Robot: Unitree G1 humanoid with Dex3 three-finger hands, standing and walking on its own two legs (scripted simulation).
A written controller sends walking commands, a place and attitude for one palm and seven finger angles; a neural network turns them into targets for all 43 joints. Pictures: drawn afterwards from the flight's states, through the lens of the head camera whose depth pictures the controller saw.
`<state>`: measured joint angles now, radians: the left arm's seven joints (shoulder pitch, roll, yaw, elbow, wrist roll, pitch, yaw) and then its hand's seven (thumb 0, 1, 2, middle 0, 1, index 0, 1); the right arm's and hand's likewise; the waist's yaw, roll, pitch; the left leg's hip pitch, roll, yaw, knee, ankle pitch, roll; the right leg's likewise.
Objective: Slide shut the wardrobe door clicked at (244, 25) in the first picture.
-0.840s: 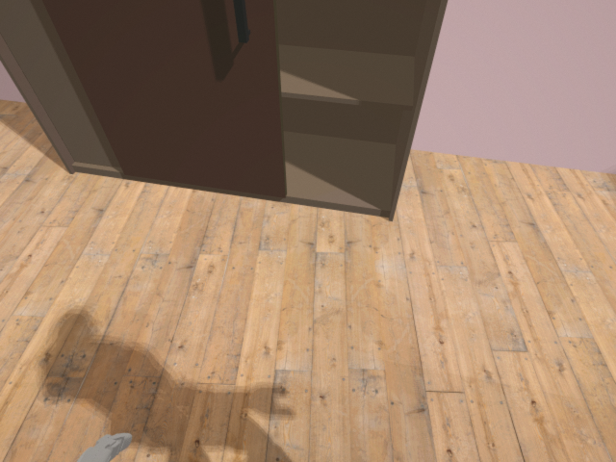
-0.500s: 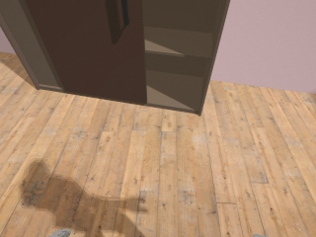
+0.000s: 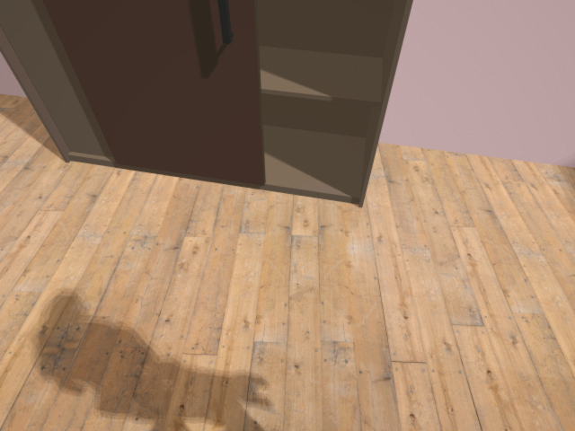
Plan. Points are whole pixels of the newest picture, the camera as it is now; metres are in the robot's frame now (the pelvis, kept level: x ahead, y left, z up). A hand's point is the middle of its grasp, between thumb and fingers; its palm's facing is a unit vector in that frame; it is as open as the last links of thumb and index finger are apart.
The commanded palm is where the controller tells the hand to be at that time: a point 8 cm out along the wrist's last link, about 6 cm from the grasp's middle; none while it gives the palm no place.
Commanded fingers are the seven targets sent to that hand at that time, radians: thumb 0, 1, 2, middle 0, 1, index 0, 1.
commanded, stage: look at it before walking up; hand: left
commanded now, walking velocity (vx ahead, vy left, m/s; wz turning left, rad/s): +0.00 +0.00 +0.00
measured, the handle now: out of the picture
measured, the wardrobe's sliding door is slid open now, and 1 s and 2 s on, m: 0.48 0.48 0.48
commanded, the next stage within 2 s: walk to a spot facing it in 0.60 s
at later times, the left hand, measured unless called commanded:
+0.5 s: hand out of the picture +0.07 +0.26 -0.15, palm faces -0.03 -0.94 -0.33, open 7.4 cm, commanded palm none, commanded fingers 0.00 0.90 0.90 -0.20 -0.30 -0.20 -0.30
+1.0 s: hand out of the picture +0.03 +0.24 -0.18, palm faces +0.12 -0.97 -0.22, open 7.4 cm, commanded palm none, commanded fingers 0.00 0.90 0.90 -0.20 -0.30 -0.20 -0.30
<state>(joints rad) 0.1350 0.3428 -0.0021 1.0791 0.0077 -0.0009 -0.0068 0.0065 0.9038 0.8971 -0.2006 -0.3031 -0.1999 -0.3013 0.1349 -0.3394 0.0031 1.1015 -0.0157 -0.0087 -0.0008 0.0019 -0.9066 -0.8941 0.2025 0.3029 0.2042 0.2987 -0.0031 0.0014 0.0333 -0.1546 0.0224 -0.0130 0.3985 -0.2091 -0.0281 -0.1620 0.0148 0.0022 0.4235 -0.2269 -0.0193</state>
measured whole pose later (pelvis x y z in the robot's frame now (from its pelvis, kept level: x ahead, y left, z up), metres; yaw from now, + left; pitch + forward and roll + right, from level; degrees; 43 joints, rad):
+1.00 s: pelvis +0.04 +0.03 +0.00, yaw +7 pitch +0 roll +0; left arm 0.29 0.26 0.02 1.05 0.03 -0.01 -0.01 0.00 0.90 0.90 -0.20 -0.30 -0.20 -0.30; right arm 0.27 -0.24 -0.01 1.07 -0.02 0.02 0.04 0.00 -0.91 -0.89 0.20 0.30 0.20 0.30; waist 0.00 -0.04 0.01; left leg -0.35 0.05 0.06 0.76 -0.44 0.00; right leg -0.10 -0.06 -0.10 0.43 -0.31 0.02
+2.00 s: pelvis +0.44 +0.16 -0.02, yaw +32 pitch +0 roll -1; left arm 0.43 0.19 0.04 1.09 0.03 -0.06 0.00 0.00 0.91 0.90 -0.20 -0.30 -0.20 -0.30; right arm 0.08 -0.22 -0.05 0.95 -0.03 -0.02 0.06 0.00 -0.91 -0.90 0.19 0.30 0.19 0.30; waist 0.05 -0.01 0.08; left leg -0.49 0.06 0.15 0.65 -0.22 0.05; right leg 0.01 -0.13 -0.36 0.48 -0.44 0.06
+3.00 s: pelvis +0.60 +0.27 -0.01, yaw +14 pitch +1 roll +0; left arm 0.23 0.23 0.09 0.95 0.02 0.04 -0.01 0.01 0.90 0.90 -0.20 -0.30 -0.20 -0.30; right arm 0.09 -0.21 -0.06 0.91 -0.01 0.02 -0.03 0.00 -0.91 -0.89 0.20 0.30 0.20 0.30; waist 0.05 -0.02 0.05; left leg -0.32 0.03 0.01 0.65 -0.38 -0.07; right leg -0.33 0.07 0.11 0.50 -0.18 -0.01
